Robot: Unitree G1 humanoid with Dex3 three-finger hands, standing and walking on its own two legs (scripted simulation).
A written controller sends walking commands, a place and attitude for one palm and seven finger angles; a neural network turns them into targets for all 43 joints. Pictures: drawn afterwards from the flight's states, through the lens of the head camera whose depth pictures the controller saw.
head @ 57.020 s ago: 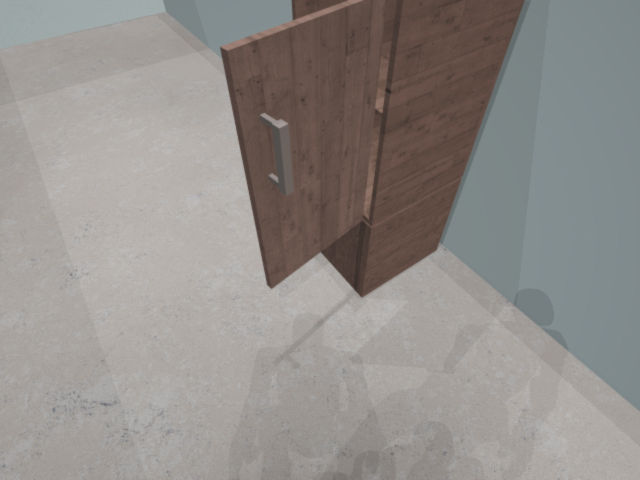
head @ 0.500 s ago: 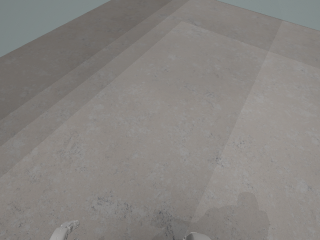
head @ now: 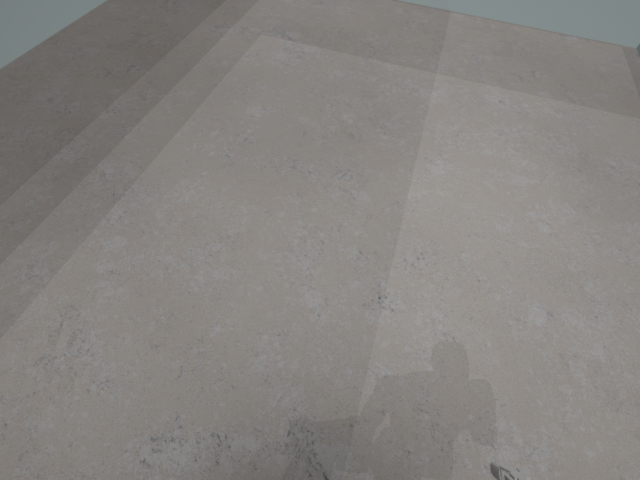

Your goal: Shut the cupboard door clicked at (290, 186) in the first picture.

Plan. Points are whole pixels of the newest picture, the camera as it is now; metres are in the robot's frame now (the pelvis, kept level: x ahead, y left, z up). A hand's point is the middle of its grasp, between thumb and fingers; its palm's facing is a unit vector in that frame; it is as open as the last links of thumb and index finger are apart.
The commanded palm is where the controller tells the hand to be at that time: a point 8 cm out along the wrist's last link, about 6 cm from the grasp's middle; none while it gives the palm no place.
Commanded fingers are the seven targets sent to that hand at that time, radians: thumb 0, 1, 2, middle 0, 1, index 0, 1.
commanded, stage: turn to face it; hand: left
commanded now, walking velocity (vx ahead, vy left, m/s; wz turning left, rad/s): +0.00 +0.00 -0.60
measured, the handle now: out of the picture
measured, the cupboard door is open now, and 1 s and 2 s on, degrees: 20 20 20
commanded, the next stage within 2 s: none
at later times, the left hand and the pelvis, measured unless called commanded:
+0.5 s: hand (233, 432) +0.19 +0.13 -0.14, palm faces -0.31 -0.91 -0.28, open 7.4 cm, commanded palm none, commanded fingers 0.00 0.90 0.90 -0.20 -0.30 -0.20 -0.30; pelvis +0.01 -0.03 +0.00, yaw -18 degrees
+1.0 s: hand (235, 411) +0.23 +0.14 -0.17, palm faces -0.51 -0.84 -0.19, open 7.4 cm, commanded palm none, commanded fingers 0.00 0.90 0.90 -0.20 -0.30 -0.20 -0.30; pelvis +0.05 +0.00 +0.01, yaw -35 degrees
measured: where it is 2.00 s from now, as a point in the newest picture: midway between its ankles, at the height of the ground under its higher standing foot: outside the picture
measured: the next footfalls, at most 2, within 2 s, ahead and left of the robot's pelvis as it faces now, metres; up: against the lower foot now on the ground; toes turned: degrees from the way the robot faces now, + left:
right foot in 0.42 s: +0.02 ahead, -0.14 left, +0.00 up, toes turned -20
left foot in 0.86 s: +0.14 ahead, +0.07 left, +0.00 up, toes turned -27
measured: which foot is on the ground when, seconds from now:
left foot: down 0.00-0.42, up 0.44-0.84, down 0.86-1.00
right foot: down 0.00-0.00, up 0.02-0.40, down 0.42-0.86, up 0.88-1.00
